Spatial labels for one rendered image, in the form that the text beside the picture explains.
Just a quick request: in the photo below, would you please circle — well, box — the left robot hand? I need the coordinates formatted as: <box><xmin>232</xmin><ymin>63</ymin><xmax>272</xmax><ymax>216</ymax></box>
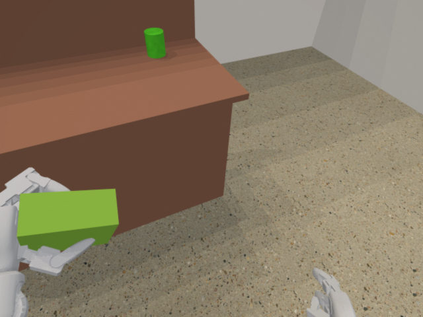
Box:
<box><xmin>0</xmin><ymin>168</ymin><xmax>95</xmax><ymax>276</ymax></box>

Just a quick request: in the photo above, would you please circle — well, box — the right robot hand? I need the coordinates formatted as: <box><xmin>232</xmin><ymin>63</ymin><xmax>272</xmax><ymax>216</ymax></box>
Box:
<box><xmin>307</xmin><ymin>268</ymin><xmax>356</xmax><ymax>317</ymax></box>

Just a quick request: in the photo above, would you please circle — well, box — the sponge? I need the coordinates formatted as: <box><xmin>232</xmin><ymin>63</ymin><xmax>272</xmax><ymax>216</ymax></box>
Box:
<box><xmin>17</xmin><ymin>189</ymin><xmax>119</xmax><ymax>251</ymax></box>

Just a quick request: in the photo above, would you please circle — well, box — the table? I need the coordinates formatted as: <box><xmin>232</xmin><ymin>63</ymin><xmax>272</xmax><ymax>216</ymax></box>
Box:
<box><xmin>0</xmin><ymin>0</ymin><xmax>249</xmax><ymax>271</ymax></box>

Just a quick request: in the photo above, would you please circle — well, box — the robot left forearm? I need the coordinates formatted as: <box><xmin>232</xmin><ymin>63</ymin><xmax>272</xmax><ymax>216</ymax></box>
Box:
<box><xmin>0</xmin><ymin>271</ymin><xmax>28</xmax><ymax>317</ymax></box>

